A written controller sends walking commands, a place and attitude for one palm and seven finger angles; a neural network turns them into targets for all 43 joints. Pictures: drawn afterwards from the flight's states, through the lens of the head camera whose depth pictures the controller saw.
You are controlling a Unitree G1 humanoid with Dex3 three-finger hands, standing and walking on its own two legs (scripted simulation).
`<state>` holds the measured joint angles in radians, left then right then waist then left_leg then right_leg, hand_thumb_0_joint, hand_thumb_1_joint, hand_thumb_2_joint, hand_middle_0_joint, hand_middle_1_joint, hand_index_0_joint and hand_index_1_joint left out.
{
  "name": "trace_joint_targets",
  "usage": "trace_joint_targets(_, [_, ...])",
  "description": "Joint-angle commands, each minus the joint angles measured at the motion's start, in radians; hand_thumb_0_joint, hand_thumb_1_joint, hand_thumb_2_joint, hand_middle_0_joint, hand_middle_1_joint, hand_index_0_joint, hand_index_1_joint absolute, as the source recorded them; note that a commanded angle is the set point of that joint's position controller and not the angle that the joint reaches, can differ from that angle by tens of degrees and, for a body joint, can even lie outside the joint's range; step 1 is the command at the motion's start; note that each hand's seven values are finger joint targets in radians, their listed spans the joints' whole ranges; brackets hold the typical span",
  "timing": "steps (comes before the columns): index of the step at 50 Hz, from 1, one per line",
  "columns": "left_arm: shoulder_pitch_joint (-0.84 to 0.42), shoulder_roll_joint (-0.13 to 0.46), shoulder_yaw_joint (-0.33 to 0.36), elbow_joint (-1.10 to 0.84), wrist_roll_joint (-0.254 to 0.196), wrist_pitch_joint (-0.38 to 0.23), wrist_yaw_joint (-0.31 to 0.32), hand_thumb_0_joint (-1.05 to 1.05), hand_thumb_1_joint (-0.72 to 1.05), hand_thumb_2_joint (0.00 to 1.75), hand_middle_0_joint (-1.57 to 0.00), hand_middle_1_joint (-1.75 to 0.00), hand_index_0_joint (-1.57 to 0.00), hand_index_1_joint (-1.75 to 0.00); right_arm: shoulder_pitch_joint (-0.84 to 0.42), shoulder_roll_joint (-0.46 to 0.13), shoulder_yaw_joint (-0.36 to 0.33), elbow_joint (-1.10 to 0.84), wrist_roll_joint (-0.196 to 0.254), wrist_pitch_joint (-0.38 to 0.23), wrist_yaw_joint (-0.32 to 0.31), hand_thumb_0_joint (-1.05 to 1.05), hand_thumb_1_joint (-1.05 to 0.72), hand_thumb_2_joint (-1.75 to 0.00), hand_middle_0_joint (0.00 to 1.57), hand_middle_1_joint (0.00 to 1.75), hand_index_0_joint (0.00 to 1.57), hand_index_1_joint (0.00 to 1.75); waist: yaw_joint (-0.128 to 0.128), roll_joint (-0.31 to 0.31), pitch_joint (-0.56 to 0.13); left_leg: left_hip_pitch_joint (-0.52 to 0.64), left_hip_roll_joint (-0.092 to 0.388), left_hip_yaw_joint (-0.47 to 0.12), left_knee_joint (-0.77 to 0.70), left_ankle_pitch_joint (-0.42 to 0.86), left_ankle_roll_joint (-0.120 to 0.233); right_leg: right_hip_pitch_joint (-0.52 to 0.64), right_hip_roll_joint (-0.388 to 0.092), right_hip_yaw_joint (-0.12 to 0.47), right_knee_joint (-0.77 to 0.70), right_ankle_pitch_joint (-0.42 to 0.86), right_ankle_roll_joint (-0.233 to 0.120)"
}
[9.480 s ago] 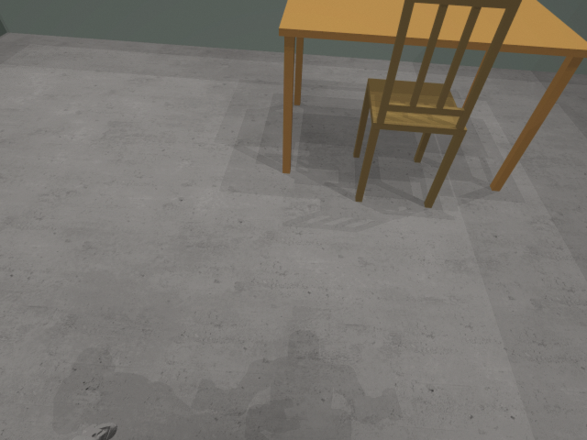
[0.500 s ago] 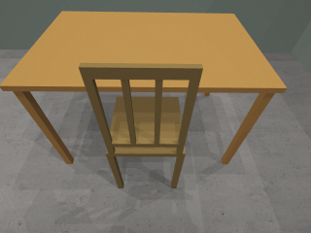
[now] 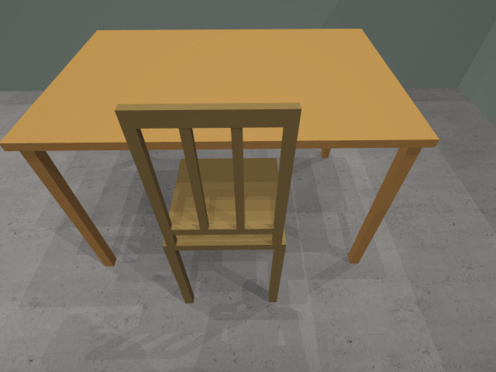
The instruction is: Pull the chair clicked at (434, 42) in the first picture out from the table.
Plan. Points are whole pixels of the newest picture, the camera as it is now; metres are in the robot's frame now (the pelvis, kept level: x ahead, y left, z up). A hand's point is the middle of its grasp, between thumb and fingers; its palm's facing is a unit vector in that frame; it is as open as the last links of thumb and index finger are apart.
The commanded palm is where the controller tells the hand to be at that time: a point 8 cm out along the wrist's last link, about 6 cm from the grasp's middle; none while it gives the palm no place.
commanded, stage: come to a stop and stand still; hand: left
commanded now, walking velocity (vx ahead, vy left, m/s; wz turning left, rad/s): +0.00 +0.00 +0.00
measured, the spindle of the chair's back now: (196, 185) +0.54 +0.16 -0.06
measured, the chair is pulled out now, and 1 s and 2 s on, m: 0.00 0.00 0.00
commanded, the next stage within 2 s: look again from close up in 0.74 s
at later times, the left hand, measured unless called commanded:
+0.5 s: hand out of the picture -0.01 +0.13 -0.18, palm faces +0.07 -0.98 -0.17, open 7.3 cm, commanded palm none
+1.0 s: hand out of the picture +0.01 +0.15 -0.18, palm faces +0.00 -0.98 -0.19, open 7.3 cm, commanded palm none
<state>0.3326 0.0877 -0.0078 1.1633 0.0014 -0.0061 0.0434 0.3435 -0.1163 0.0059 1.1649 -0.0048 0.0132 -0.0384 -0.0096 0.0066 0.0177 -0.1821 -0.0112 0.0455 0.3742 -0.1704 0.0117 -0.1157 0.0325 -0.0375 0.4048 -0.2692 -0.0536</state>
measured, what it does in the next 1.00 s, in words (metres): stands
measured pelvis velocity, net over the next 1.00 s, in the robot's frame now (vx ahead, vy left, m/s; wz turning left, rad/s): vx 0.04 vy -0.01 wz -0.02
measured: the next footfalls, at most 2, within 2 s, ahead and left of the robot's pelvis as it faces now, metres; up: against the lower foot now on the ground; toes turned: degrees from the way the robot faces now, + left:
none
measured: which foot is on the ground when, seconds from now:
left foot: down 0.00-1.00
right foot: down 0.00-1.00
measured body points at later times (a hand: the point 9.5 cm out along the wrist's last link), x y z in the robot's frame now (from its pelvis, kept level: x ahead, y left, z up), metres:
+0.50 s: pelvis +0.03 -0.02 +0.00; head +0.04 -0.04 +0.45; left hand -0.01 +0.18 -0.16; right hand +0.01 -0.23 -0.17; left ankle +0.02 +0.11 -0.74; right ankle -0.03 -0.08 -0.74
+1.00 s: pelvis +0.04 -0.01 -0.01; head +0.06 -0.01 +0.44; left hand +0.01 +0.20 -0.17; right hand +0.05 -0.23 -0.17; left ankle +0.02 +0.10 -0.74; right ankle -0.03 -0.08 -0.74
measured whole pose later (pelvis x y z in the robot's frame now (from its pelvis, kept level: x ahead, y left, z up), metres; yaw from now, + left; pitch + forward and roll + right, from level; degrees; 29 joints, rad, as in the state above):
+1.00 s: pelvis +0.04 -0.01 -0.01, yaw -1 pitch +0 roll -1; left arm 0.37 0.10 -0.01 1.08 0.02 -0.05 0.06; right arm 0.26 -0.17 -0.01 1.04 0.00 -0.01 -0.04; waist -0.02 0.04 0.04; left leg -0.26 0.02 0.03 0.59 -0.30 0.02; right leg -0.12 0.09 -0.03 0.45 -0.34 -0.07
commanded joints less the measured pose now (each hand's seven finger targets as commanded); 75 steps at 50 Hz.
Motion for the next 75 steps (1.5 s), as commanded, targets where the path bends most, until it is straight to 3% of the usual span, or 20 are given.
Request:
trace_joint_targets(1, [0.082, 0.089, 0.016, -0.015, 0.002, -0.014, 0.005, 0.0, 0.9, 0.9, -0.2, -0.3, -0.2, -0.3, 0.051, -0.059, -0.006, -0.018, 0.0, -0.016, -0.007, 0.0, -0.9, -0.9, 0.2, 0.3, 0.2, 0.3, 0.005, -0.016, 0.105, 0.025, 0.091, -0.112, -0.051, 0.012, 0.012, -0.141, -0.135, 0.137, -0.138, 0.01, 0.009])
trace_joint_targets(19, [0.104, 0.086, 0.015, -0.008, 0.002, -0.023, 0.01, 0.0, 0.9, 0.9, -0.2, -0.3, -0.2, -0.3, 0.023, -0.063, -0.003, -0.014, -0.001, -0.02, -0.014, 0.0, -0.9, -0.9, 0.2, 0.3, 0.2, 0.3, 0.007, -0.024, 0.079, 0.052, 0.099, -0.098, -0.013, 0.114, 0.003, -0.081, -0.144, 0.125, -0.109, 0.252, 0.016])
trace_joint_targets(33, [0.11, 0.112, 0.025, -0.009, 0.001, -0.019, 0.015, 0.0, 0.9, 0.9, -0.2, -0.3, -0.2, -0.3, 0.003, -0.071, -0.004, -0.02, -0.001, -0.015, -0.023, 0.0, -0.9, -0.9, 0.2, 0.3, 0.2, 0.3, 0.011, -0.039, 0.054, 0.047, 0.092, -0.066, 0.027, 0.126, -0.005, -0.001, -0.159, 0.12, -0.084, 0.518, 0.056])
trace_joint_targets(41, [0.104, 0.116, 0.026, -0.011, 0.001, -0.015, 0.013, 0.0, 0.9, 0.9, -0.2, -0.3, -0.2, -0.3, -0.003, -0.075, -0.005, -0.021, 0.001, -0.014, -0.025, 0.0, -0.9, -0.9, 0.2, 0.3, 0.2, 0.3, 0.014, -0.034, 0.071, 0.055, 0.098, -0.067, 0.024, 0.139, -0.002, -0.002, -0.15, 0.116, -0.09, 0.486, 0.052])
trace_joint_targets(42, [0.17, 0.151, 0.03, -0.015, 0.025, -0.064, 0.051, 0.0, 0.9, 0.9, -0.2, -0.3, -0.2, -0.3, -0.113, -0.109, -0.013, -0.108, 0.003, -0.043, -0.006, 0.0, -0.9, -0.9, 0.2, 0.3, 0.2, 0.3, 0.049, -0.1, 0.087, -0.08, 0.072, 0.021, 0.312, 0.052, -0.022, -0.036, -0.216, 0.22, -0.072, 1.11, 0.157])
trace_joint_targets(43, [0.156, 0.185, 0.039, -0.061, 0.023, -0.069, 0.045, 0.0, 0.9, 0.9, -0.2, -0.3, -0.2, -0.3, -0.05, -0.07, -0.016, -0.146, 0.0, -0.028, -0.001, 0.0, -0.9, -0.9, 0.2, 0.3, 0.2, 0.3, -0.003, -0.126, 0.034, -0.168, 0.034, -0.061, 0.373, -0.18, 0.008, 0.062, -0.259, 0.211, -0.006, 1.202, 0.139])
trace_joint_targets(44, [0.117, 0.163, 0.031, -0.086, 0.022, -0.066, 0.037, 0.0, 0.9, 0.9, -0.2, -0.3, -0.2, -0.3, -0.041, -0.079, -0.026, -0.143, -0.005, -0.026, -0.002, 0.0, -0.9, -0.9, 0.2, 0.3, 0.2, 0.3, -0.017, -0.014, 0.018, -0.174, 0.03, -0.041, 0.386, -0.196, 0.018, 0.06, -0.249, 0.164, 0.015, 1.18, 0.093])
trace_joint_targets(45, [0.124, 0.164, 0.03, -0.086, 0.025, -0.067, 0.035, 0.0, 0.9, 0.9, -0.2, -0.3, -0.2, -0.3, -0.032, -0.054, -0.019, -0.142, 0.001, -0.031, 0.002, 0.0, -0.9, -0.9, 0.2, 0.3, 0.2, 0.3, -0.016, -0.064, -0.018, -0.176, 0.053, -0.038, 0.347, -0.194, 0.014, 0.08, -0.228, 0.147, 0.024, 1.067, 0.022])
trace_joint_targets(46, [0.113, 0.169, 0.032, -0.109, 0.023, -0.067, 0.031, 0.0, 0.9, 0.9, -0.2, -0.3, -0.2, -0.3, -0.019, -0.065, -0.015, -0.154, -0.001, -0.032, 0.007, 0.0, -0.9, -0.9, 0.2, 0.3, 0.2, 0.3, -0.016, -0.028, -0.059, -0.144, 0.034, 0.001, 0.304, -0.184, 0.006, 0.108, -0.221, 0.122, 0.051, 1.092, -0.016])
trace_joint_targets(47, [0.103, 0.172, 0.03, -0.122, 0.023, -0.065, 0.028, 0.0, 0.9, 0.9, -0.2, -0.3, -0.2, -0.3, 0.001, -0.056, -0.015, -0.162, 0.0, -0.036, 0.008, 0.0, -0.9, -0.9, 0.2, 0.3, 0.2, 0.3, -0.026, -0.074, -0.099, -0.109, 0.02, -0.003, 0.246, -0.164, 0.008, 0.122, -0.205, 0.117, 0.08, 1.053, -0.043])
trace_joint_targets(49, [0.08, 0.149, 0.022, -0.13, 0.015, -0.054, 0.026, 0.0, 0.9, 0.9, -0.2, -0.3, -0.2, -0.3, 0.034, -0.074, -0.017, -0.146, -0.002, -0.041, 0.003, 0.0, -0.9, -0.9, 0.2, 0.3, 0.2, 0.3, -0.037, -0.089, -0.093, -0.012, 0.036, -0.02, 0.126, -0.014, 0.016, 0.047, -0.17, 0.111, 0.114, 0.815, -0.037])
trace_joint_targets(51, [0.082, 0.121, 0.017, -0.142, 0.01, -0.034, 0.021, 0.0, 0.9, 0.9, -0.2, -0.3, -0.2, -0.3, 0.018, -0.107, -0.018, -0.147, -0.006, -0.047, -0.001, 0.0, -0.9, -0.9, 0.2, 0.3, 0.2, 0.3, -0.004, -0.002, -0.025, -0.002, 0.112, -0.09, 0.122, 0.181, 0.047, -0.059, -0.116, 0.102, 0.072, 0.406, -0.007])
trace_joint_targets(52, [0.091, 0.114, 0.017, -0.143, 0.012, -0.027, 0.02, 0.0, 0.9, 0.9, -0.2, -0.3, -0.2, -0.3, 0.001, -0.116, -0.015, -0.15, -0.007, -0.043, -0.003, 0.0, -0.9, -0.9, 0.2, 0.3, 0.2, 0.3, 0.006, 0.021, 0.018, -0.025, 0.123, -0.107, 0.118, 0.162, 0.052, -0.081, -0.102, 0.114, 0.034, 0.26, -0.006])
trace_joint_targets(54, [0.081, 0.132, 0.016, -0.132, 0.013, -0.021, 0.016, 0.0, 0.9, 0.9, -0.2, -0.3, -0.2, -0.3, -0.019, -0.107, -0.009, -0.145, -0.006, -0.042, -0.002, 0.0, -0.9, -0.9, 0.2, 0.3, 0.2, 0.3, 0.012, 0.062, 0.086, -0.062, 0.111, -0.134, 0.083, 0.142, 0.056, -0.098, -0.095, 0.116, 0.02, 0.164, -0.008])
trace_joint_targets(55, [0.072, 0.14, 0.013, -0.136, 0.009, -0.014, 0.01, 0.0, 0.9, 0.9, -0.2, -0.3, -0.2, -0.3, -0.017, -0.117, -0.009, -0.154, -0.004, -0.04, -0.001, 0.0, -0.9, -0.9, 0.2, 0.3, 0.2, 0.3, 0.013, 0.081, 0.109, -0.091, 0.12, -0.158, 0.014, 0.007, 0.058, -0.114, -0.087, 0.11, 0.007, 0.003, -0.006])
trace_joint_targets(56, [0.074, 0.135, 0.014, -0.136, 0.016, -0.013, 0.009, 0.0, 0.9, 0.9, -0.2, -0.3, -0.2, -0.3, -0.029, -0.121, -0.01, -0.154, -0.008, -0.04, 0.003, 0.0, -0.9, -0.9, 0.2, 0.3, 0.2, 0.3, 0.025, 0.06, 0.151, -0.129, 0.118, -0.172, 0.008, -0.01, 0.067, -0.123, -0.076, 0.104, -0.001, -0.015, -0.004])
trace_joint_targets(61, [0.07, 0.14, 0.012, -0.138, 0.015, -0.014, 0.007, 0.0, 0.9, 0.9, -0.2, -0.3, -0.2, -0.3, -0.012, -0.133, -0.007, -0.141, -0.006, -0.048, 0.004, 0.0, -0.9, -0.9, 0.2, 0.3, 0.2, 0.3, 0.022, -0.025, 0.089, -0.067, 0.108, -0.16, 0.001, 0.028, 0.069, -0.101, -0.091, 0.106, -0.001, 0.026, 0.002])
trace_joint_targets(65, [0.06, 0.148, 0.011, -0.135, 0.011, -0.008, 0.005, 0.0, 0.9, 0.9, -0.2, -0.3, -0.2, -0.3, -0.006, -0.153, -0.006, -0.13, -0.007, -0.054, 0.002, 0.0, -0.9, -0.9, 0.2, 0.3, 0.2, 0.3, 0.021, 0.014, 0.037, -0.018, 0.123, -0.186, -0.027, 0.074, 0.078, -0.089, -0.092, 0.085, 0.026, 0.016, 0.014])
trace_joint_targets(70, [0.064, 0.147, 0.008, -0.119, 0.01, -0.004, 0.004, 0.0, 0.9, 0.9, -0.2, -0.3, -0.2, -0.3, -0.002, -0.155, -0.005, -0.111, -0.004, -0.054, -0.002, 0.0, -0.9, -0.9, 0.2, 0.3, 0.2, 0.3, 0.02, 0.027, 0.042, 0.006, 0.131, -0.194, -0.045, 0.105, 0.078, -0.101, -0.095, 0.077, 0.027, 0.014, 0.02])
trace_joint_targets(75, [0.077, 0.143, 0.005, -0.096, 0.008, -0.006, 0.005, 0.0, 0.9, 0.9, -0.2, -0.3, -0.2, -0.3, 0.005, -0.15, -0.003, -0.087, 0.0, -0.057, -0.005, 0.0, -0.9, -0.9, 0.2, 0.3, 0.2, 0.3, 0.02, -0.004, 0.027, 0.038, 0.124, -0.181, -0.031, 0.18, 0.076, -0.093, -0.108, 0.079, 0.016, 0.051, 0.026])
